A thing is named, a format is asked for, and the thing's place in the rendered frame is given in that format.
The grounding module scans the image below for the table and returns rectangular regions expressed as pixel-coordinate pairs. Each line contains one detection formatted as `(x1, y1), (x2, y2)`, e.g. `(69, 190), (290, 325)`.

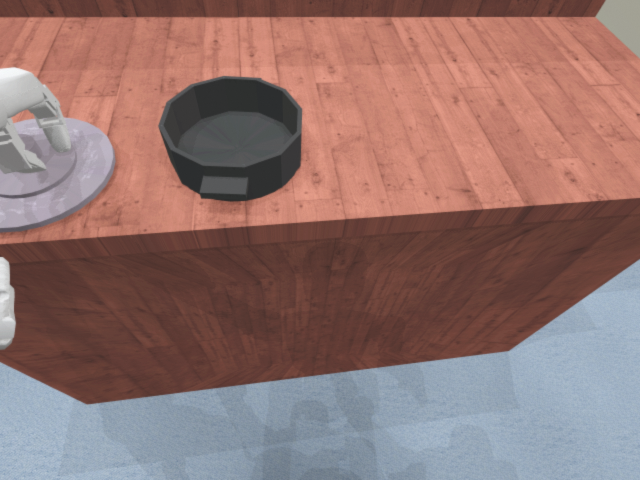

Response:
(0, 0), (640, 405)

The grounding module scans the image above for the lid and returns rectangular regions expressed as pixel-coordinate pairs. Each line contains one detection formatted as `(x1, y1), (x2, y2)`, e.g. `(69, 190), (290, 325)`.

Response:
(0, 118), (116, 233)

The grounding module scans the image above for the left robot hand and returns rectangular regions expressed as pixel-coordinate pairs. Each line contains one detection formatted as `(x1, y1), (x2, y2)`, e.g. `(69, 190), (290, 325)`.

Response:
(0, 67), (71, 174)

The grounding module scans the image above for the pot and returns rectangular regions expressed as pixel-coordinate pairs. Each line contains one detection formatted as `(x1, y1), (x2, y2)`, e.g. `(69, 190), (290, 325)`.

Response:
(158, 76), (302, 202)

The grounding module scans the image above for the knob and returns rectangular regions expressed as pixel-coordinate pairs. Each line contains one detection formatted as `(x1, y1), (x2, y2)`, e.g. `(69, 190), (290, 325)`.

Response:
(18, 134), (42, 159)

